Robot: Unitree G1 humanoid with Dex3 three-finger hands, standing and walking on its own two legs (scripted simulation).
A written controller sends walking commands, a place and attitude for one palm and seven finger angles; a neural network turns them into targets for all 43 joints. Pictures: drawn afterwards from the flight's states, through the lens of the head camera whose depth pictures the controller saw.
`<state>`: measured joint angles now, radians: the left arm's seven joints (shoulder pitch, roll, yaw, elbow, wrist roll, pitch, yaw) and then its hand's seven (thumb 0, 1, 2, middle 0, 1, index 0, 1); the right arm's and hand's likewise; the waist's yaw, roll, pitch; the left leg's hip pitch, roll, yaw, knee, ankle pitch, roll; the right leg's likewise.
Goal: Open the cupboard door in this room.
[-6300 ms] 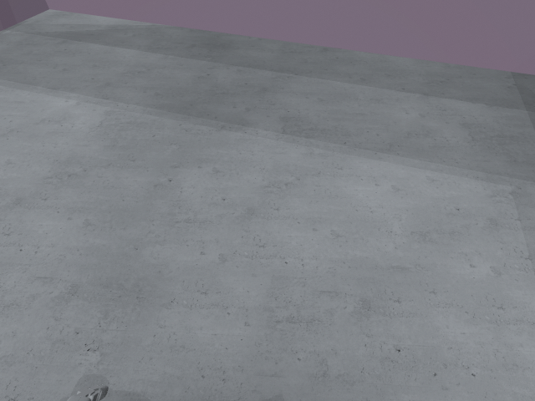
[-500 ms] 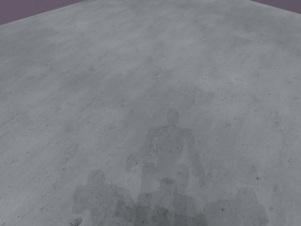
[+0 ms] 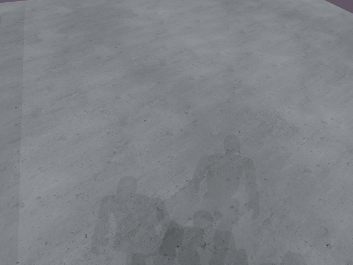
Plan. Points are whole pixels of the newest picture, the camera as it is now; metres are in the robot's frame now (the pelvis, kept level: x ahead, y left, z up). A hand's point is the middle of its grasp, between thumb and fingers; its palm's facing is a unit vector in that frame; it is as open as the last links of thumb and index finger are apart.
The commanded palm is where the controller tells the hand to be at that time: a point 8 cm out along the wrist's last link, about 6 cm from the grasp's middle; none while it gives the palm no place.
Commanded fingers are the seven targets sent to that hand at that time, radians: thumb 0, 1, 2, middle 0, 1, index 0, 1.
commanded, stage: turn or walk to find it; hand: left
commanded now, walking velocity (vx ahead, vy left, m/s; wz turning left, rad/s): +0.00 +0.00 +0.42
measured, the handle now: out of the picture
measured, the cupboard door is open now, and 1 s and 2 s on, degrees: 0 0 0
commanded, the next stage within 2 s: none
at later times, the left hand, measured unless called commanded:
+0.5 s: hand out of the picture +0.03 +0.18 -0.13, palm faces +0.23 -0.94 -0.27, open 7.4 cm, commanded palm none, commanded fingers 0.00 0.90 0.90 -0.20 -0.30 -0.20 -0.30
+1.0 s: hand out of the picture -0.12 +0.23 -0.16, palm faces +0.46 -0.86 -0.24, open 7.4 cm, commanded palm none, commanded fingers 0.00 0.90 0.90 -0.20 -0.30 -0.20 -0.30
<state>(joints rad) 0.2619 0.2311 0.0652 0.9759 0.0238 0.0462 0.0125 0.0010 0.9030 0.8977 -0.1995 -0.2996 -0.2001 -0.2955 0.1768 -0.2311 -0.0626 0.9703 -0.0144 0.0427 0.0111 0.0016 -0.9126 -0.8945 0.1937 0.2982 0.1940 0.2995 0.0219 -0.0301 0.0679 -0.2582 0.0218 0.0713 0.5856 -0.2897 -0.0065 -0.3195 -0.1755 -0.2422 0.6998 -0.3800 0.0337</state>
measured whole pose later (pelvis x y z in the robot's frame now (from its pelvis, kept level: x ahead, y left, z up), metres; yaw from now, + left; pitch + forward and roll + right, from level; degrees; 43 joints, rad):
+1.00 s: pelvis -0.07 +0.02 +0.02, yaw +25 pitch +0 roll -1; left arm 0.22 0.26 0.08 0.99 0.02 0.07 0.01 0.00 0.91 0.90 -0.19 -0.30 -0.19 -0.29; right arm 0.18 -0.19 -0.04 0.96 -0.02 0.02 -0.01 0.00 -0.91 -0.89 0.20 0.30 0.20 0.30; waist 0.02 -0.04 0.06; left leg -0.23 -0.02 0.03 0.48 -0.25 0.05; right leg -0.46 -0.10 -0.06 1.06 -0.40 0.08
